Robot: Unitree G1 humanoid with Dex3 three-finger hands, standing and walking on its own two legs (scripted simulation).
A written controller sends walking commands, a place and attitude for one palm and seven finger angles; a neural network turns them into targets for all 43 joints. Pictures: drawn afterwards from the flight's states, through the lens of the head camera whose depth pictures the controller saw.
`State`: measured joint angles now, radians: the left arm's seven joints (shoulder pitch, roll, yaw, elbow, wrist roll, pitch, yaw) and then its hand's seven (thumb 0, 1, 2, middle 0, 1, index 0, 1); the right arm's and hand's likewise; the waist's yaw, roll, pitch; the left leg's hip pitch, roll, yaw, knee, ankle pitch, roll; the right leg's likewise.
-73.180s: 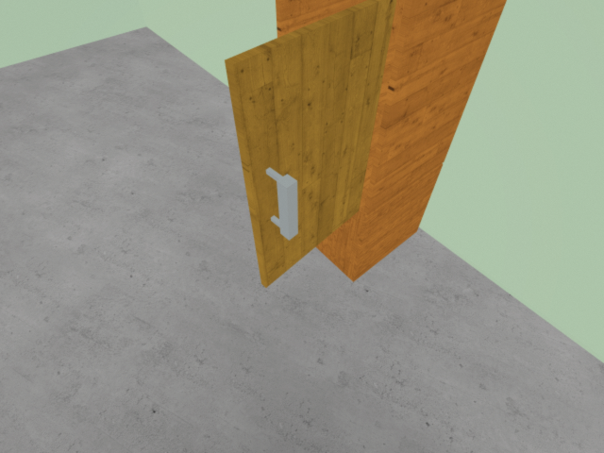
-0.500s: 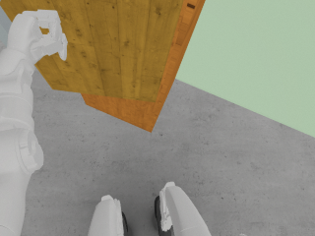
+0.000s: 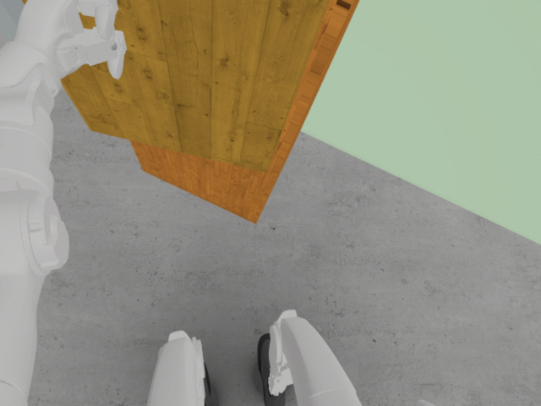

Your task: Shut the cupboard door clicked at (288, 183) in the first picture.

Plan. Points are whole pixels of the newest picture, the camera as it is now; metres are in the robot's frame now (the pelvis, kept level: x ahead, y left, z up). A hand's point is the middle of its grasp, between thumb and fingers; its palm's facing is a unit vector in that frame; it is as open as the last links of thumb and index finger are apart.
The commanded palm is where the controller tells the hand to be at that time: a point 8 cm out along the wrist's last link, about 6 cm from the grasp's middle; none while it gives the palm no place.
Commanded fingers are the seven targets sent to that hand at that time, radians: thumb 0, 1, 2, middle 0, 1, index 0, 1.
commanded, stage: push the door shut along its arc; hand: left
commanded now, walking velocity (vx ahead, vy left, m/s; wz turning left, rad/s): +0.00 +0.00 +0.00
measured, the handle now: (28, 17) +0.61 +0.23 +0.08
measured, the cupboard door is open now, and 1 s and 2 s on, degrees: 13 2 2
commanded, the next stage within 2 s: pull the fist back off the door in 0.16 s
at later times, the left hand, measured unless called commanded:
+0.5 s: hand (143, 22) +0.61 +0.10 +0.08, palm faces +0.06 -1.00 -0.03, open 3.1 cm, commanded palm +0.58 +0.12 +0.09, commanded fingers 0.00 0.90 0.90 -1.30 -1.50 -1.30 -1.50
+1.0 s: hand (138, 88) +0.52 +0.11 +0.07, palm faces +0.00 -1.00 +0.01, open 3.1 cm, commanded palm +0.50 +0.15 +0.09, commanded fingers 0.00 0.90 0.90 -1.30 -1.50 -1.30 -1.50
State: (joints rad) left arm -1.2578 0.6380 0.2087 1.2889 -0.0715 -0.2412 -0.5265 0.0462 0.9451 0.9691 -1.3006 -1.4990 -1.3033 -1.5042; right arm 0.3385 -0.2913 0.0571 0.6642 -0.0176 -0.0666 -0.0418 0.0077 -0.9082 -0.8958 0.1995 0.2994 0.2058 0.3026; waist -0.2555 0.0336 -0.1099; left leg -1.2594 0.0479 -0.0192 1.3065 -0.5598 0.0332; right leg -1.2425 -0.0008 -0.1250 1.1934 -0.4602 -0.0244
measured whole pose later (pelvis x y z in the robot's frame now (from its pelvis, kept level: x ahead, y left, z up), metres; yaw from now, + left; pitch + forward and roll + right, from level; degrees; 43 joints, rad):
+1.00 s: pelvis +0.01 -0.01 +0.03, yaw +1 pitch +25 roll -2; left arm -0.87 0.31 0.27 1.11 -0.07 -0.47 -0.05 0.01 0.90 0.90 -1.30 -1.50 -1.30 -1.50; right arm 0.39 -0.29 -0.01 0.61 -0.05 0.02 0.07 0.01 -0.91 -0.90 0.20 0.30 0.20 0.30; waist -0.18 0.03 -0.13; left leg -1.06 0.04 0.01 1.15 -0.53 0.02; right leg -1.08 0.00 -0.09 1.09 -0.45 -0.03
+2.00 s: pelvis +0.04 +0.00 +0.11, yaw +2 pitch +2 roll +0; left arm 0.03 0.28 0.10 0.12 -0.08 -0.10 0.05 0.02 0.90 0.90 -1.06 -1.23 -1.06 -1.24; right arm 0.19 -0.23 0.04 0.53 0.04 0.01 -0.09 0.01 -0.91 -0.90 0.19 0.30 0.20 0.30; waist 0.02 0.04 -0.05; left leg -0.28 0.00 0.03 0.60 -0.35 0.03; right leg -0.32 -0.02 -0.07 0.59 -0.30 -0.01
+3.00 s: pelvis +0.04 -0.01 +0.13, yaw +2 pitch -5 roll +0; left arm 0.45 0.34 0.35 -0.34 -0.07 -0.10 0.10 0.01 0.89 0.90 -0.21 -0.30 -0.21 -0.31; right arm 0.20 -0.23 0.02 0.64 0.01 -0.11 -0.08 0.02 -0.91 -0.90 0.20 0.30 0.20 0.30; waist 0.05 0.08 0.01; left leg -0.08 0.01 0.03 0.42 -0.26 0.01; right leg -0.11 0.00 -0.07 0.41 -0.22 -0.02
